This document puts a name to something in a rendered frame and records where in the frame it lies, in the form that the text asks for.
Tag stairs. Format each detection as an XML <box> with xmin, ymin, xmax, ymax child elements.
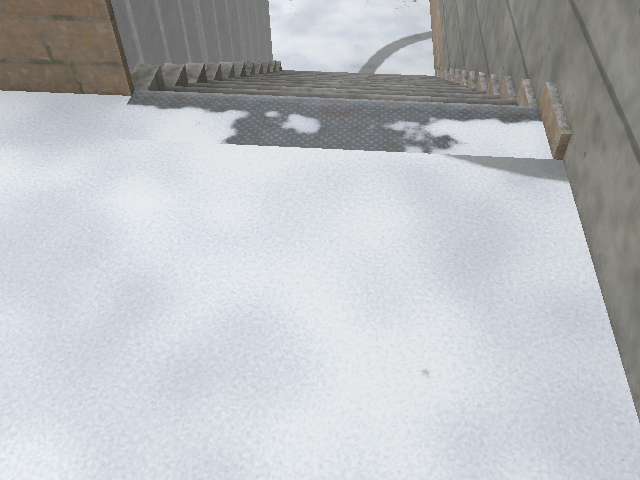
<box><xmin>163</xmin><ymin>70</ymin><xmax>518</xmax><ymax>106</ymax></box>

